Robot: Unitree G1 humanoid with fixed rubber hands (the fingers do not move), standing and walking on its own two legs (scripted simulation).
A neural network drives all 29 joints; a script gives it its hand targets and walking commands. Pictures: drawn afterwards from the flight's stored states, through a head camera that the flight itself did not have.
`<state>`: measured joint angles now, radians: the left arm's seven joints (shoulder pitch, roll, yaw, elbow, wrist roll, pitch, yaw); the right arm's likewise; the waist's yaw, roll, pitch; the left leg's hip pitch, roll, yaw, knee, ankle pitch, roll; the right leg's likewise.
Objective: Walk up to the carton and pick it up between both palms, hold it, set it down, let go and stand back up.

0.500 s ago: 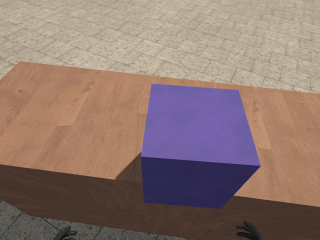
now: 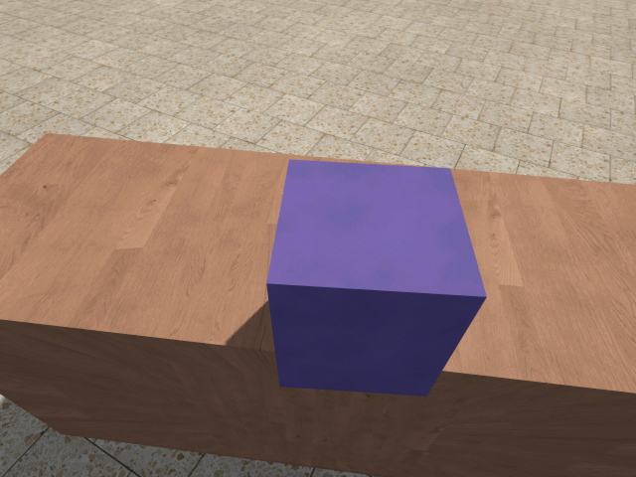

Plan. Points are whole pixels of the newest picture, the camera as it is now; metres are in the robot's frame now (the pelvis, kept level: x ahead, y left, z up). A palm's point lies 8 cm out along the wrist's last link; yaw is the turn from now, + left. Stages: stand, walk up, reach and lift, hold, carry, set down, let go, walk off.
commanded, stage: stand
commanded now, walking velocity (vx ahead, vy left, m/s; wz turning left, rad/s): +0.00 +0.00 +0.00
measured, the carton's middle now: (360, 282) +0.35 -0.05 +0.05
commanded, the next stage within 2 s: none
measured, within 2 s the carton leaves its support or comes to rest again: neither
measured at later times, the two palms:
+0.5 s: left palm out of the picture -0.07 +0.21 -0.15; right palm out of the picture -0.09 -0.23 -0.14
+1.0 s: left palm out of the picture -0.07 +0.20 -0.15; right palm out of the picture -0.09 -0.22 -0.14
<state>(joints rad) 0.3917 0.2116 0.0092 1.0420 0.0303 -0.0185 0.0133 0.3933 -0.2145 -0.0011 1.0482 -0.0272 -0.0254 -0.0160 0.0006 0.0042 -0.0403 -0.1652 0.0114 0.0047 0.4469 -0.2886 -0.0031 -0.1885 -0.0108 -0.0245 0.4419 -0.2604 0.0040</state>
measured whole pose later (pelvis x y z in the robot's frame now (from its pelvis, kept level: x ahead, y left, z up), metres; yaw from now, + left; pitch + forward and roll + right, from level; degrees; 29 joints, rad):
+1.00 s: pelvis -0.03 -0.01 +0.00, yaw +0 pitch +0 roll +0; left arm 0.34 0.15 -0.01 1.15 0.02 -0.01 0.02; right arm 0.40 -0.13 0.02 1.15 -0.02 -0.02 -0.04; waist 0.00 0.00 -0.01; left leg -0.22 0.03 0.00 0.47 -0.25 -0.02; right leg -0.23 0.01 -0.03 0.45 -0.21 -0.01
